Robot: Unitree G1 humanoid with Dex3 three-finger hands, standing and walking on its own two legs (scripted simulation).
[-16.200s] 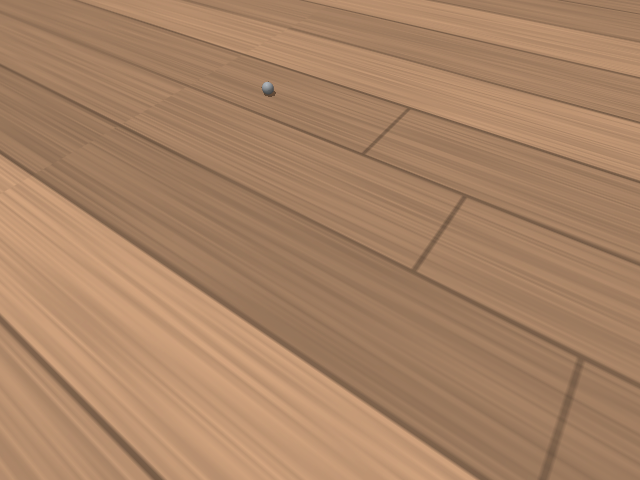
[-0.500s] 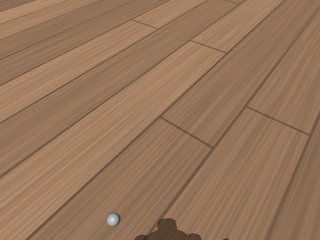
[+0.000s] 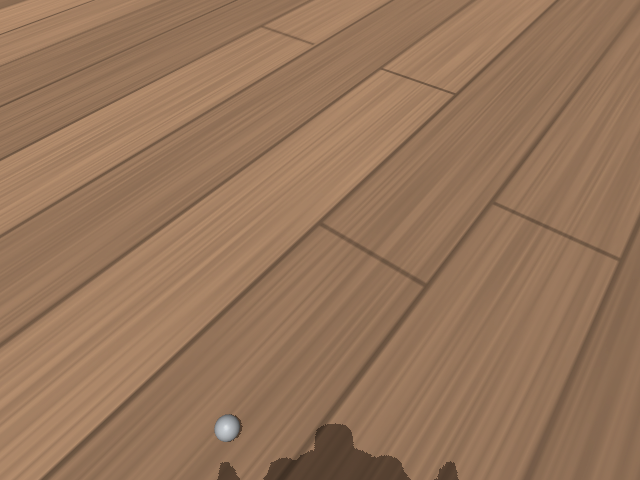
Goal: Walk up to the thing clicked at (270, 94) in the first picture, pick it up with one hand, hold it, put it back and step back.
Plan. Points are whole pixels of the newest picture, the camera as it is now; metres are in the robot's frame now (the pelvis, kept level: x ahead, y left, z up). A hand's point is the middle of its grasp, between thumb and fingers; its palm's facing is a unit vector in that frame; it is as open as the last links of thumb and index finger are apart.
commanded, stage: rise first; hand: left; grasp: from above
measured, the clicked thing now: (227, 427) +0.39 +0.32 -0.74
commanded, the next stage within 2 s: none
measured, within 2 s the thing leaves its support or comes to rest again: neither
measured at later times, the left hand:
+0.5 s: hand out of the picture +0.13 +0.27 -0.21, palm faces -0.12 -0.89 -0.44, open 13.6 cm
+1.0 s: hand out of the picture +0.14 +0.30 -0.30, palm faces -0.32 -0.75 -0.58, open 14.0 cm
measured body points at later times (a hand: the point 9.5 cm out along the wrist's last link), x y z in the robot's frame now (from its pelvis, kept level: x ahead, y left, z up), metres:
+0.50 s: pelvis -0.01 +0.01 -0.07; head +0.07 +0.02 +0.38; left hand +0.14 +0.32 -0.18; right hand +0.12 -0.25 -0.17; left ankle +0.00 +0.13 -0.75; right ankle -0.01 -0.11 -0.75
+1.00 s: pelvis -0.03 +0.01 -0.16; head +0.10 +0.03 +0.27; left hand +0.15 +0.34 -0.26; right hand +0.16 -0.24 -0.25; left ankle +0.00 +0.13 -0.75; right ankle -0.01 -0.11 -0.75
